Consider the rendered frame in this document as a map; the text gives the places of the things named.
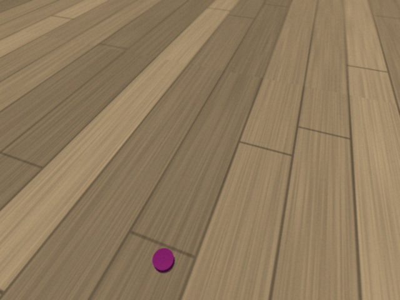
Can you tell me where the tin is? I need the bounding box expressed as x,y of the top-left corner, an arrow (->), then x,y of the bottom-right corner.
152,248 -> 174,273

